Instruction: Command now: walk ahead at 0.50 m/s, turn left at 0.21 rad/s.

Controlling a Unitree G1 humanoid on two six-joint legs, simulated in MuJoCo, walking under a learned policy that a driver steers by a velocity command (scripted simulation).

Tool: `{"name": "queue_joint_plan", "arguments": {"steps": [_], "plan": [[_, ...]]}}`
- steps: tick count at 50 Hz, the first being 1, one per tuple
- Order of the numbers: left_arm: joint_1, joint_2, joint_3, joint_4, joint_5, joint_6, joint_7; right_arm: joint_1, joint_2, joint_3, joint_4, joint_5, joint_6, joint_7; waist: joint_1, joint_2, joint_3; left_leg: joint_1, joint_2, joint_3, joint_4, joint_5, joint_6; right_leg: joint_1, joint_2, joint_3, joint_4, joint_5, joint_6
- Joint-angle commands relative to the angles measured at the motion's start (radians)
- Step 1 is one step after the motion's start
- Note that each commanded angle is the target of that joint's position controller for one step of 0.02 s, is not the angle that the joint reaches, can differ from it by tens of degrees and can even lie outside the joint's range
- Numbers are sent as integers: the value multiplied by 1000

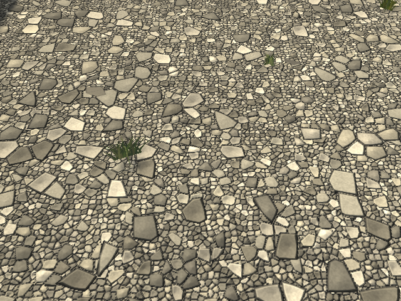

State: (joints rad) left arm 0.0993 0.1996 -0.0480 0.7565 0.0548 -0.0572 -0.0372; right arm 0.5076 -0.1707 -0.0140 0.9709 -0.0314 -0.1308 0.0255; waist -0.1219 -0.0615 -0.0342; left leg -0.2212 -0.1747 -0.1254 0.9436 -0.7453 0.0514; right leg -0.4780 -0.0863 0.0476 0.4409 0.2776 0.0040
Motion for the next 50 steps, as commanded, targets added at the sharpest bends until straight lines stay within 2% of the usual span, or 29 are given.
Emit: {"name": "queue_joint_plan", "arguments": {"steps": [1,2,3,4,5,6,7,8,9,10,11,12,13,16,18,21,22,23,24,25,26,27,29,33,39,44,47,49,50], "plan": [[-6,157,79,-18,-132,-64,26,-2,-162,-51,-18,90,61,-72,55,44,69,55,200,-228,91,613,127,84,-19,17,-239,63,-41],[189,148,88,47,-99,-80,19,19,-135,-42,-12,72,66,-66,113,50,-62,-33,156,-153,276,612,101,343,-9,-23,-116,133,-58],[446,159,99,134,-77,-77,7,72,-76,-28,-1,61,60,-48,183,-40,-214,-335,103,-78,589,302,57,762,-96,40,151,287,-110],[554,228,126,197,-89,-52,2,186,1,-3,7,83,39,-42,181,-273,-271,-686,16,-15,1056,-105,-13,990,-255,352,214,178,-285],[568,266,141,204,-117,-32,-1,175,-59,4,-53,106,10,-37,181,-297,-305,-885,109,0,1080,4,-17,1037,-336,632,23,-345,-393],[513,218,142,212,-104,-18,22,-65,-92,-1,-124,142,-2,-42,219,-175,-166,-1079,174,54,1028,154,-7,980,-369,737,-141,-773,-408],[400,125,113,164,-72,-16,38,-257,-137,-13,-170,114,-4,-57,221,56,-43,-1043,210,73,965,277,-8,769,-331,708,-191,-753,-351],[302,124,101,141,-44,-29,40,-308,-122,-13,-198,79,-3,-62,170,109,6,-955,237,41,880,342,-10,567,-317,705,-186,-624,-344],[252,93,84,141,-43,-49,38,-313,-126,-20,-209,54,0,-57,107,118,71,-895,278,-9,684,446,-1,412,-256,608,-182,-531,-306],[212,78,78,145,-48,-50,35,-292,-113,-19,-206,34,3,-52,72,69,101,-819,302,-8,566,477,-3,273,-191,483,-183,-482,-276],[183,99,81,132,-51,-47,41,-309,-103,-16,-229,26,7,-55,57,36,149,-662,296,34,317,529,-29,74,-82,315,-241,-436,-247],[191,125,90,121,-50,-42,51,-322,-101,-17,-233,5,6,-61,75,15,123,-500,261,84,116,644,-58,-15,-16,219,-252,-344,-238],[209,145,96,120,-56,-40,61,-353,-75,-9,-237,1,6,-62,85,-7,85,-318,228,107,-61,750,-81,-85,24,150,-247,-283,-222],[283,207,122,138,-88,-33,75,-465,-85,-9,-283,54,21,-57,118,-44,56,-208,178,76,-302,838,-128,29,-34,209,-257,-298,-233],[320,175,128,146,-103,-24,78,-516,-130,-24,-299,52,25,-50,140,-13,66,-222,178,47,-417,859,-114,148,-54,261,-202,-356,-207],[372,153,137,147,-89,2,82,-503,-157,-46,-308,49,9,-35,132,-15,28,-147,180,49,-479,702,-65,264,-57,323,-72,-387,-172],[372,137,134,137,-82,4,79,-421,-180,-60,-291,47,3,-37,90,-11,-21,-20,189,55,-504,653,-31,250,-14,311,23,-346,-153],[338,107,124,108,-72,-2,73,-256,-232,-79,-266,33,-3,-42,10,53,-147,248,319,-44,-455,672,25,115,48,240,270,-409,-122],[450,5,91,80,-87,-23,65,-118,-327,-108,-233,32,7,-40,21,347,-315,624,573,-434,-511,537,188,-227,183,97,613,-726,-60],[428,90,104,73,-94,-34,62,-84,-276,-102,-220,42,13,-32,7,368,-319,635,622,-656,-605,315,219,-391,127,112,796,-862,-50],[335,170,133,61,-96,-29,63,-139,-211,-85,-233,37,13,-35,4,244,-175,510,575,-530,-627,286,175,-443,86,118,856,-765,-50],[266,172,139,46,-88,-19,67,-217,-194,-77,-240,31,16,-35,34,162,-82,354,529,-376,-649,402,142,-407,44,84,831,-670,-45],[249,142,147,33,-76,4,63,-332,-140,-64,-231,21,19,-26,111,185,7,132,448,-193,-721,550,113,-297,-12,77,737,-578,-37],[208,97,145,-1,-71,32,58,-315,-167,-81,-188,21,9,-26,134,147,22,53,439,-19,-790,720,134,-269,-26,64,659,-458,-25],[29,85,133,-61,-71,19,25,-267,-217,-95,-141,30,22,-51,94,122,40,105,427,170,-795,790,105,-235,-11,16,355,-205,-29],[-124,94,125,-133,-75,20,-6,-191,-261,-110,-104,49,44,-49,50,121,104,236,474,221,-754,781,85,-248,1,-46,226,-317,-60],[-103,124,139,-150,-73,21,-18,-198,-301,-122,-100,56,60,-50,89,156,68,279,479,278,-602,1136,56,-114,68,-133,185,-482,-113],[159,206,189,-78,-79,24,-10,-204,-299,-117,-105,57,71,-56,227,130,-78,173,415,348,-239,1337,7,290,164,-174,91,-428,-176],[325,312,224,-46,-83,32,13,-195,-254,-97,-135,23,63,-55,278,-22,-188,-134,366,356,112,934,-46,633,-30,129,93,-380,-255]]}}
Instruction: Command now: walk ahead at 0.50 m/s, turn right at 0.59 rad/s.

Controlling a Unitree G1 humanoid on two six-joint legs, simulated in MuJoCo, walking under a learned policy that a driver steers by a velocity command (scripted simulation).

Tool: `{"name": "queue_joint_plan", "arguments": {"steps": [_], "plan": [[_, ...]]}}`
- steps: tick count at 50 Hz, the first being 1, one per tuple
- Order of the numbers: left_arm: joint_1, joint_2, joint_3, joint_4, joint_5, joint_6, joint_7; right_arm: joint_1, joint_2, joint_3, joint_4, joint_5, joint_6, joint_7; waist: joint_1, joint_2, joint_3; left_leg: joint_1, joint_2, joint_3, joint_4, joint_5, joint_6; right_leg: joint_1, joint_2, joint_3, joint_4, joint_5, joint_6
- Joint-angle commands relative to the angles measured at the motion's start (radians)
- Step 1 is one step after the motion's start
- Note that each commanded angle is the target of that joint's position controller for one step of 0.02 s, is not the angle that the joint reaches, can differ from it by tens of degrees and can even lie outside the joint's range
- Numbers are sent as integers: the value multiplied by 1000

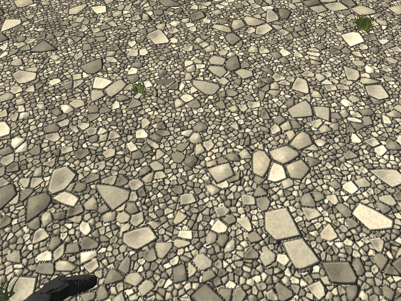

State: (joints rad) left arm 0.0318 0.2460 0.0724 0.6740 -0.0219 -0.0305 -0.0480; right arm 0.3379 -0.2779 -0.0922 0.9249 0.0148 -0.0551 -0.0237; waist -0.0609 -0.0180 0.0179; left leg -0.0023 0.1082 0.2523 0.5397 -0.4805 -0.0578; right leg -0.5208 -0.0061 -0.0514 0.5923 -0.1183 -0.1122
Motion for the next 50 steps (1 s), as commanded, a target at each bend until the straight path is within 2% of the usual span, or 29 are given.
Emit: {"name": "queue_joint_plan", "arguments": {"steps": [1,2,3,4,5,6,9,12,14,17,19,21,22,23,24,25,26,27,28,29,31,33,36,41,45,46,48,49,50], "plan": [[364,347,102,20,-8,-8,21,27,-29,23,-151,-35,-53,14,114,-249,-352,-750,-121,-193,802,-125,22,934,-326,806,-222,-182,-328],[416,258,79,16,8,-16,21,-98,-119,4,-160,13,-92,27,197,-124,-361,-864,-91,-339,872,-83,47,941,-328,821,-300,-222,-298],[366,204,62,23,8,-24,23,-158,-137,0,-180,31,-106,30,184,-106,-232,-917,-51,-324,830,23,70,842,-290,664,-299,-128,-248],[287,171,51,8,2,-28,25,-159,-130,1,-168,11,-109,20,137,-25,-168,-846,-7,-327,746,110,74,686,-244,545,-300,-38,-211],[212,143,42,-8,6,-28,26,-159,-138,-8,-161,-14,-103,12,95,-5,-116,-761,17,-325,660,157,64,539,-207,462,-318,64,-188],[177,125,34,-23,16,-30,29,-142,-135,-12,-163,-17,-90,14,61,-16,-101,-693,31,-333,622,188,57,453,-182,424,-344,117,-183],[190,147,41,-15,8,-38,43,-160,-96,-8,-189,-27,-62,13,38,-11,-71,-654,11,-307,494,254,15,337,-150,355,-375,233,-191],[234,168,48,3,0,-36,58,-290,-55,10,-233,-31,-61,15,76,-29,-31,-615,-35,-294,233,453,1,273,-91,289,-373,203,-149],[271,170,50,17,-2,-32,62,-360,-43,19,-254,-22,-64,25,107,-55,-19,-549,-75,-288,87,569,5,246,-71,285,-366,126,-121],[322,171,52,39,-10,-29,63,-419,-69,15,-284,-5,-68,37,128,-68,-11,-510,-95,-315,-1,593,17,289,-104,357,-333,42,-108],[337,164,52,45,-13,-24,68,-417,-96,7,-293,-4,-76,45,119,-73,-16,-499,-95,-340,-47,533,35,363,-133,421,-273,19,-97],[326,170,56,38,-6,-16,73,-373,-116,-3,-289,-3,-86,46,89,-100,-26,-435,-102,-335,-69,435,60,398,-142,466,-205,58,-82],[313,155,52,31,-4,-13,73,-301,-127,-12,-270,-6,-90,42,50,-101,-55,-328,-110,-315,-105,428,81,388,-111,462,-144,99,-64],[300,115,37,15,2,-16,68,-189,-158,-25,-253,-21,-94,36,-5,-68,-148,-127,-46,-355,-90,428,122,330,-56,418,20,110,-33],[318,61,16,-7,24,-17,66,-31,-216,-39,-240,-26,-89,27,-52,77,-291,145,132,-541,-76,405,169,171,32,309,317,-139,10],[466,44,8,-31,-22,-27,67,18,-266,-49,-204,-34,-78,37,29,427,-367,376,326,-1029,-197,134,326,-179,110,240,599,-508,60],[441,149,25,6,-30,-23,71,-28,-156,-25,-235,-16,-74,39,5,253,-268,306,307,-1027,-239,-59,299,-276,30,269,713,-443,75],[331,191,37,-8,-17,-15,70,-72,-102,-10,-243,-12,-67,35,-17,146,-149,179,264,-847,-248,-20,254,-291,0,237,725,-343,82],[287,177,38,-15,-5,-9,71,-122,-92,-1,-247,-21,-60,34,8,74,-86,51,220,-724,-268,113,233,-246,-36,210,700,-270,88],[258,163,40,-27,4,-8,68,-149,-75,4,-236,-25,-56,34,26,75,-37,-34,183,-638,-290,212,229,-224,-63,206,651,-226,90],[272,123,37,-31,-7,2,57,-156,-67,6,-222,-28,-63,33,51,124,-25,-113,139,-506,-338,304,219,-160,-96,179,604,-186,90],[252,99,33,-46,-6,10,55,-144,-88,-2,-203,-22,-72,33,53,113,-16,-122,142,-433,-370,377,238,-185,-107,169,573,-143,97],[202,92,28,-65,-3,10,52,-127,-117,-12,-179,-23,-70,28,47,85,-7,-86,151,-340,-388,484,247,-238,-115,173,462,-31,113],[62,69,12,-95,-1,-5,22,-93,-152,-18,-151,-16,-51,19,-5,72,30,-45,129,-179,-388,556,214,-186,-101,93,194,162,104],[-37,68,5,-143,-5,-5,-2,-38,-187,-27,-122,0,-27,17,-32,70,71,58,170,-129,-357,613,204,-189,-81,35,78,94,74],[-42,75,8,-152,-5,-4,-7,-38,-197,-30,-119,6,-21,16,-22,77,70,82,178,-114,-329,691,196,-171,-68,17,59,48,59],[4,109,26,-155,0,2,-9,-50,-230,-39,-122,16,-9,10,26,115,18,110,178,-73,-202,1032,177,-50,-6,-39,40,-59,18],[87,140,43,-139,0,6,-8,-57,-243,-43,-125,20,-1,6,80,126,-35,106,170,-55,-72,1179,166,67,35,-63,25,-95,-9],[250,187,72,-96,-2,9,1,-75,-234,-38,-130,26,3,2,172,105,-117,25,138,-24,131,1181,137,299,76,-68,-52,-23,-48]]}}
Over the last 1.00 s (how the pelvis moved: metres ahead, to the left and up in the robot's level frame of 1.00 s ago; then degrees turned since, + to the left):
0.51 -0.11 -0.08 -30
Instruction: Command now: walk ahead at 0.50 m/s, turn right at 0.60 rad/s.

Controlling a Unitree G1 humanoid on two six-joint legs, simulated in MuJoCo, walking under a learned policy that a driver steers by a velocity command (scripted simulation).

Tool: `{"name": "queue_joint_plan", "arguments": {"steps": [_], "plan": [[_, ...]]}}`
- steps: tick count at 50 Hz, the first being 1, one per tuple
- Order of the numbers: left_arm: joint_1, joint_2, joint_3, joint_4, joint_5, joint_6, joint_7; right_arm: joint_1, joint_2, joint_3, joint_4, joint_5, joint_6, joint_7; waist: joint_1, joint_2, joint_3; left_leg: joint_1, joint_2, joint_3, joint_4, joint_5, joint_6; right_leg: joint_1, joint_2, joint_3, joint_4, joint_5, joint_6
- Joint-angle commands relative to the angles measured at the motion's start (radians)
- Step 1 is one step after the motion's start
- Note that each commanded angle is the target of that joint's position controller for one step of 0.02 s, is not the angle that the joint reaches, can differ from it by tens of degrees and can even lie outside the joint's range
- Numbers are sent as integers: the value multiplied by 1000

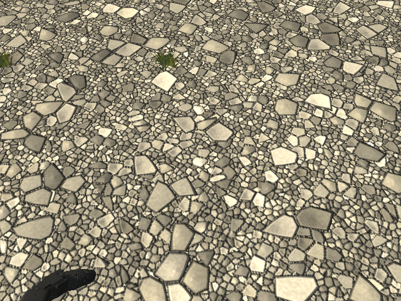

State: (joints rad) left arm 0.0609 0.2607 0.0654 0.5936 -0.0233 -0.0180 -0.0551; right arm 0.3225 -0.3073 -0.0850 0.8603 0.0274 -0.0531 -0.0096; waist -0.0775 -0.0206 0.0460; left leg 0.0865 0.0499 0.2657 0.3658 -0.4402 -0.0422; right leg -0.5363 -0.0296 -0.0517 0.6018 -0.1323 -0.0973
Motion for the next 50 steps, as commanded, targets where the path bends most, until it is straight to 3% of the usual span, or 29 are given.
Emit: {"name": "queue_joint_plan", "arguments": {"steps": [1,2,3,4,5,6,7,10,15,18,21,23,24,25,26,27,28,29,30,31,34,36,39,42,45,47,48,49,50], "plan": [[389,251,111,25,-2,7,28,-48,-157,-25,-84,-10,-4,-15,256,8,-240,-325,156,-40,611,815,77,641,-6,122,-77,4,-121],[339,355,115,14,-10,-6,33,28,-14,23,-148,-49,-31,0,117,-244,-311,-779,-53,-139,943,-134,24,932,-253,690,-161,-141,-298],[382,273,91,-10,-1,-22,29,-72,-96,13,-161,-13,-72,16,202,-143,-419,-892,-57,-351,1046,-153,36,969,-305,872,-289,-258,-328],[347,218,73,6,6,-35,25,-157,-136,3,-189,19,-89,23,206,-95,-274,-961,-12,-351,1015,-46,53,873,-275,721,-308,-180,-277],[286,191,63,5,2,-40,25,-161,-125,8,-186,5,-97,19,158,-19,-192,-911,31,-349,920,43,59,721,-229,598,-308,-87,-239],[215,165,53,-6,5,-41,27,-159,-128,3,-174,-22,-96,12,114,8,-137,-840,58,-346,836,89,48,582,-189,512,-320,16,-212],[175,145,43,-21,16,-42,31,-137,-136,-3,-170,-31,-84,13,80,-9,-117,-774,75,-352,796,122,39,492,-163,464,-342,97,-205],[168,161,45,-10,13,-49,46,-131,-103,2,-174,-43,-54,12,53,-9,-90,-717,66,-325,685,177,-6,355,-131,389,-377,225,-213],[241,188,53,33,4,-40,69,-319,-45,27,-223,-40,-51,18,120,-44,-42,-646,-3,-308,313,492,-30,264,-45,297,-362,135,-142],[296,195,55,61,-3,-35,71,-393,-59,25,-249,-23,-60,30,151,-58,-35,-595,-37,-322,201,543,-20,290,-65,354,-330,56,-123],[316,174,49,80,-3,-28,76,-382,-91,13,-251,-21,-70,42,142,-81,-43,-584,-35,-342,140,473,13,399,-111,427,-245,37,-108],[309,166,48,89,2,-21,76,-313,-101,3,-236,-24,-78,42,105,-111,-52,-501,-41,-315,109,403,51,430,-118,443,-184,119,-89],[304,143,39,87,6,-21,73,-230,-120,-10,-215,-32,-82,37,64,-106,-95,-374,-47,-298,81,399,81,425,-75,418,-95,221,-66],[298,99,21,72,17,-23,69,-98,-160,-22,-202,-48,-86,32,4,-51,-219,-144,69,-401,119,420,144,340,-25,362,129,176,-30],[436,53,5,71,-7,-33,70,40,-247,-48,-167,-60,-76,31,18,214,-376,231,276,-799,82,254,315,2,116,231,488,-110,58],[450,95,5,80,-13,-41,72,83,-193,-40,-141,-27,-69,43,7,307,-368,270,348,-1075,-55,-11,348,-181,118,246,649,-445,74],[343,166,23,73,-18,-42,70,34,-128,-20,-150,-13,-64,41,-12,182,-215,154,321,-983,-82,-120,307,-257,69,264,717,-378,73],[251,171,22,52,-8,-41,71,-27,-106,-9,-162,-23,-55,37,-1,103,-125,23,282,-849,-93,-57,275,-248,28,216,706,-306,70],[196,158,21,35,9,-45,69,-68,-87,-1,-159,-31,-50,36,21,74,-53,-100,241,-754,-119,44,269,-232,-1,192,643,-253,68],[195,143,22,35,15,-46,65,-89,-68,8,-158,-39,-51,33,51,92,-35,-171,206,-686,-141,131,257,-185,-38,183,582,-210,65],[219,92,11,48,13,-43,59,-81,-71,10,-140,-30,-59,32,74,129,-46,-235,163,-564,-187,304,267,-122,-63,139,471,-161,78],[158,73,0,28,21,-47,59,-60,-105,1,-124,-22,-59,27,62,109,-36,-232,169,-512,-211,391,280,-144,-75,122,354,-88,93],[63,51,-13,13,20,-57,50,-31,-130,-3,-104,-14,-49,22,30,97,-29,-231,141,-420,-220,446,255,-100,-65,97,153,77,101],[-27,52,-16,-4,10,-64,37,27,-145,-3,-77,-5,-39,20,-6,97,-14,-221,139,-380,-209,451,238,-37,-36,70,20,173,106],[-92,66,-13,-29,3,-69,22,69,-154,-4,-51,-1,-24,20,-16,101,6,-144,179,-396,-176,464,226,-36,-20,69,-52,135,85],[-85,86,-7,-33,3,-74,15,72,-170,-9,-41,1,-11,15,8,113,0,-93,203,-403,-131,537,209,5,-7,63,-94,69,58],[-34,104,3,-21,6,-75,16,57,-180,-11,-41,3,-6,12,47,117,-28,-87,195,-386,-70,658,195,90,13,43,-124,55,39],[78,138,22,15,13,-75,21,50,-171,-6,-42,4,-3,9,107,101,-98,-108,156,-343,63,798,172,260,36,21,-156,64,12],[242,192,45,54,20,-72,31,42,-136,10,-57,-9,-5,6,181,73,-219,-232,110,-301,280,743,136,523,-38,92,-121,85,-35]]}}
Over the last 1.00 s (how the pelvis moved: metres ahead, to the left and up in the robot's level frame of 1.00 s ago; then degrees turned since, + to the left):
0.50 -0.11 0.00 -35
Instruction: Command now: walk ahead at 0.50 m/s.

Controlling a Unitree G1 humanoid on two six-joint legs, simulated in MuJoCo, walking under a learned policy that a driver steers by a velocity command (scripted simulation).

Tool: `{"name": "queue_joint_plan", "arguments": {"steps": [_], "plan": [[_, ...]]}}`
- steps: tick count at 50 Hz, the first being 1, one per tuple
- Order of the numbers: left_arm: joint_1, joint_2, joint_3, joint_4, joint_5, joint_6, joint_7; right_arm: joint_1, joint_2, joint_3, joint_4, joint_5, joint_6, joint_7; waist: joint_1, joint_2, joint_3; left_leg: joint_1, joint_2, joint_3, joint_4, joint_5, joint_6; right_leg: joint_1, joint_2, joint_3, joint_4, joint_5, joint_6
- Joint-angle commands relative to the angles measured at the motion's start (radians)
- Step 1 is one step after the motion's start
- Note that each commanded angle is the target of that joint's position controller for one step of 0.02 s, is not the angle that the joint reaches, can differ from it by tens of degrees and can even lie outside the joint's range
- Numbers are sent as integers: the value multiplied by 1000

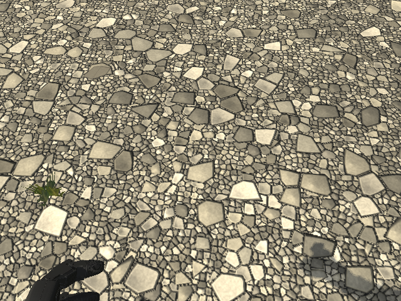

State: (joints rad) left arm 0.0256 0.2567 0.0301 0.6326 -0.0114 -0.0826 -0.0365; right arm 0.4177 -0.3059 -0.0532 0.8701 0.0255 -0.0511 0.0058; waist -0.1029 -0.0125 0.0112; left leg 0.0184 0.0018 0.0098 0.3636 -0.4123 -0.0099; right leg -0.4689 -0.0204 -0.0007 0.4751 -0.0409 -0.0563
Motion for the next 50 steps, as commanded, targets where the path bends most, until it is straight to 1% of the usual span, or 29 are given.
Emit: {"name": "queue_joint_plan", "arguments": {"steps": [1,2,3,4,5,7,8,10,13,17,20,23,24,25,26,27,28,29,30,31,32,34,37,41,43,46,48,49,50], "plan": [[400,297,103,28,29,1,23,13,-39,11,-104,-24,-23,-6,212,-140,-333,-557,21,22,669,322,31,846,-310,434,0,-83,-204],[430,252,91,39,13,7,22,28,-47,14,-94,-10,-42,-4,219,-252,-405,-722,-31,-92,853,-165,23,883,-397,705,-126,-212,-270],[379,193,71,41,7,7,22,-42,-134,-12,-107,16,-50,2,222,-161,-250,-809,26,-129,923,-121,31,767,-363,583,-149,-273,-226],[320,162,59,37,7,6,23,-105,-135,-14,-122,21,-51,5,199,-117,-153,-806,70,-105,896,-33,37,634,-318,441,-174,-250,-190],[258,135,50,40,12,2,20,-135,-121,-15,-126,9,-45,3,167,-74,-83,-779,99,-93,841,37,31,512,-276,356,-218,-210,-171],[189,102,43,46,22,-16,15,-99,-94,-20,-110,2,-16,1,108,-103,-33,-676,133,-107,789,127,18,359,-231,235,-292,-114,-151],[180,104,46,55,23,-26,15,-84,-71,-17,-103,3,-4,0,94,-98,-26,-653,133,-107,783,151,9,319,-229,193,-317,-64,-156],[177,117,53,78,29,-39,19,-106,-59,-18,-114,2,9,-4,84,-67,0,-681,130,-124,745,222,-7,297,-226,110,-347,21,-158],[193,131,58,108,31,-40,31,-170,-47,-17,-136,-3,6,1,97,-42,20,-720,119,-131,594,386,-13,330,-207,0,-354,111,-139],[237,165,64,140,21,-31,42,-309,-15,-1,-184,-7,-1,26,154,-19,59,-684,102,-50,373,523,8,372,-206,-98,-366,126,-112],[263,186,70,165,10,0,54,-384,-13,0,-238,-18,-3,48,169,-17,80,-689,75,6,270,479,30,463,-224,-148,-267,366,-91],[245,223,81,159,-7,32,74,-318,-59,-23,-258,-22,-1,68,118,-75,-3,-575,2,69,248,339,72,539,-232,-169,-82,698,-51],[230,230,84,152,-9,42,81,-226,-90,-40,-241,-21,0,68,69,-79,-54,-472,-34,82,227,316,92,533,-218,-175,45,762,-33],[213,219,80,143,-12,46,85,-99,-136,-66,-211,-22,-1,56,-2,-49,-119,-291,-64,74,138,414,124,469,-175,-193,238,691,3],[258,174,62,126,15,37,80,-24,-220,-89,-204,-23,7,29,-18,94,-207,-20,70,-114,144,794,184,246,-104,-197,536,277,65],[404,62,24,100,54,17,57,-91,-305,-88,-243,-43,9,18,116,296,-348,315,354,-580,200,1178,416,-144,89,-87,916,-676,134],[352,166,39,118,27,3,40,-63,-241,-79,-276,-39,13,23,19,138,-522,323,373,-652,123,1037,451,-159,69,115,998,-659,120],[244,187,47,82,-7,4,38,-127,-196,-67,-284,-31,14,25,19,89,-389,217,319,-521,87,915,401,-213,25,117,959,-567,101],[201,172,44,74,0,10,51,-178,-157,-59,-281,-12,18,20,50,13,-248,64,260,-433,54,797,346,-238,-10,93,875,-487,101],[186,172,47,77,14,23,64,-221,-133,-51,-288,-7,26,13,78,5,-169,-76,227,-389,20,730,318,-209,-33,89,810,-439,107],[204,178,52,74,16,40,69,-244,-129,-49,-298,-20,31,8,112,34,-142,-190,203,-365,-13,694,307,-138,-41,94,766,-408,108],[238,153,48,80,22,57,74,-267,-142,-54,-308,-36,35,4,141,72,-136,-298,172,-329,-31,726,303,-66,-23,76,683,-381,124],[215,132,41,76,28,63,85,-254,-166,-64,-304,-29,43,-16,134,84,-173,-307,150,-316,-11,725,287,-58,-2,81,550,-317,150],[136,130,40,54,18,74,80,-268,-167,-65,-317,-18,73,-38,109,122,-160,-331,110,-368,-22,361,234,-39,18,103,403,-219,157],[106,130,40,42,15,68,75,-265,-165,-65,-319,-21,82,-40,97,151,-137,-331,104,-408,-21,267,224,-20,30,111,326,-221,151],[97,140,46,34,10,48,64,-251,-159,-65,-320,-19,89,-37,86,182,-134,-276,112,-476,27,338,216,30,49,115,200,-261,133],[146,143,54,47,7,36,55,-270,-147,-61,-327,-7,94,-37,122,185,-135,-264,88,-498,85,401,186,137,49,99,-1,-176,105],[181,169,63,58,14,31,54,-259,-122,-53,-327,-4,96,-39,130,157,-141,-297,53,-466,140,338,145,233,-14,121,-100,-69,78],[171,236,76,42,33,37,59,-196,-62,-36,-324,-19,96,-37,83,-41,-163,-394,-45,-334,334,42,83,337,-229,304,-135,72,-4]]}}
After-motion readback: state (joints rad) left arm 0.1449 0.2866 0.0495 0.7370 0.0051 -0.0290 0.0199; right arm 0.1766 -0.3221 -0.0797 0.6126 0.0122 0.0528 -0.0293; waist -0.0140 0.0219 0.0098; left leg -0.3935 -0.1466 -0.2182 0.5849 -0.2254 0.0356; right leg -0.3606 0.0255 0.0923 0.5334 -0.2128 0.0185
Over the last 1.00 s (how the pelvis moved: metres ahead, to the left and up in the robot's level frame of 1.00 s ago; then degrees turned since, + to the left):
0.54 -0.11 0.01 -19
